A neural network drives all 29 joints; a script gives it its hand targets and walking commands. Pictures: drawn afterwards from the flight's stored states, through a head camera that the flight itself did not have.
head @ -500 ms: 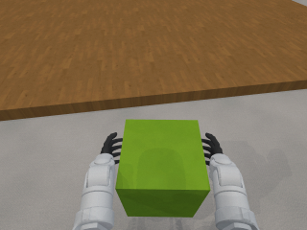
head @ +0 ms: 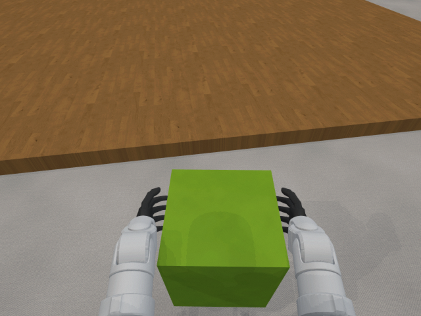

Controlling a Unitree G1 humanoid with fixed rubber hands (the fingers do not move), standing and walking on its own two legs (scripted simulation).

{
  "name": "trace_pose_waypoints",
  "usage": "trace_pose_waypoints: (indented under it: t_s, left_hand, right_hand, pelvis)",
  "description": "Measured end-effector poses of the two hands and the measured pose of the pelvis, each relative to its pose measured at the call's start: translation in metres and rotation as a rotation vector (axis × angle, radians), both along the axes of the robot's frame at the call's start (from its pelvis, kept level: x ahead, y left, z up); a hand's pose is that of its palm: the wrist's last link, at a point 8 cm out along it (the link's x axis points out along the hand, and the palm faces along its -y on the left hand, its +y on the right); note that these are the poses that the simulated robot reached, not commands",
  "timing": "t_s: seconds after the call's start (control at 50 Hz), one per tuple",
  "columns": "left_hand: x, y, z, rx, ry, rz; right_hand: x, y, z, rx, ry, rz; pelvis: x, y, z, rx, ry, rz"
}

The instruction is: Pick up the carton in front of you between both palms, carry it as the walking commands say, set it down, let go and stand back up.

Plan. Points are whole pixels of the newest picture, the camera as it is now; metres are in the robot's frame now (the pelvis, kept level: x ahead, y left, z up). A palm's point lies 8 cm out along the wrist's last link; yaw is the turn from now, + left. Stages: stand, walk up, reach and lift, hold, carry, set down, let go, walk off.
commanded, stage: hold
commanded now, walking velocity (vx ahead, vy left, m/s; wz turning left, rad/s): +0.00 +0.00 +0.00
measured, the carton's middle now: (220, 241) +0.29 +0.00 -0.04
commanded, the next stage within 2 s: carry in 0.70 s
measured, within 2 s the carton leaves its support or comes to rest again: neither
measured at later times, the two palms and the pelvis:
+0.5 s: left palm (144, 222) +0.28 +0.15 +0.05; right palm (300, 223) +0.28 -0.15 +0.05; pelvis -0.01 +0.00 +0.00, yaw +0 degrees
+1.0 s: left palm (146, 193) +0.34 +0.15 +0.07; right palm (292, 194) +0.33 -0.15 +0.07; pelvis +0.05 +0.00 -0.02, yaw -2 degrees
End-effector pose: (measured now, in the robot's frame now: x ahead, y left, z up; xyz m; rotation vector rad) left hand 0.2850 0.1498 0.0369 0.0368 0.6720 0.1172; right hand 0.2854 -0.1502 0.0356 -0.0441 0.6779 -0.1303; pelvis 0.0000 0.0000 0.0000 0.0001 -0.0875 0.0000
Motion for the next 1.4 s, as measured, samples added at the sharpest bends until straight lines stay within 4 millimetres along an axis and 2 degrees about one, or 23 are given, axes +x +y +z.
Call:
trace_pose_waypoints:
  t_s: [0.18, 0.54, 0.72, 0.84, 0.94, 1.04, 1.12, 1.2, 1.28, 1.4]
  left_hand:
    - [-0.004, -0.001, 0.016, -0.006, -0.032, 0.003]
    - [-0.006, -0.001, 0.015, -0.017, -0.017, 0.012]
    - [-0.003, -0.001, 0.015, -0.012, -0.021, 0.009]
    - [0.010, 0.000, 0.020, -0.021, -0.055, 0.011]
    - [0.033, 0.006, 0.027, -0.041, -0.078, 0.025]
    - [0.069, 0.000, 0.032, -0.042, -0.032, 0.011]
    - [0.095, -0.006, 0.030, -0.082, -0.001, 0.049]
    - [0.120, 0.006, 0.027, -0.078, 0.018, 0.081]
    - [0.159, 0.012, 0.029, -0.082, 0.030, 0.074]
    - [0.238, -0.009, 0.045, -0.083, 0.045, 0.000]
  right_hand:
    - [-0.004, -0.001, 0.016, 0.006, -0.032, -0.007]
    - [-0.007, -0.001, 0.015, 0.017, -0.018, -0.014]
    - [-0.004, -0.001, 0.015, 0.012, -0.021, -0.012]
    - [0.009, 0.000, 0.021, 0.021, -0.056, -0.022]
    - [0.033, 0.006, 0.030, 0.034, -0.079, -0.032]
    - [0.061, 0.000, 0.031, 0.042, -0.034, -0.057]
    - [0.092, -0.006, 0.032, 0.043, -0.003, -0.049]
    - [0.129, 0.007, 0.033, 0.077, 0.017, -0.047]
    - [0.162, 0.012, 0.032, 0.065, 0.028, -0.050]
    - [0.217, -0.008, 0.046, 0.072, 0.037, -0.132]
  pelvis:
    - [-0.003, 0.000, 0.001, 0.000, -0.024, -0.002]
    - [-0.013, -0.001, -0.001, 0.000, -0.037, -0.002]
    - [-0.010, -0.001, -0.002, 0.000, -0.009, -0.001]
    - [0.005, 0.002, -0.007, -0.004, 0.079, 0.004]
    - [0.032, 0.007, -0.017, 0.001, 0.126, -0.008]
    - [0.070, 0.001, -0.019, -0.013, 0.160, -0.024]
    - [0.103, -0.002, -0.019, -0.016, 0.186, 0.019]
    - [0.139, 0.002, -0.018, 0.016, 0.192, 0.013]
    - [0.180, 0.010, -0.017, 0.014, 0.183, -0.044]
    - [0.245, 0.008, -0.003, -0.028, 0.194, -0.042]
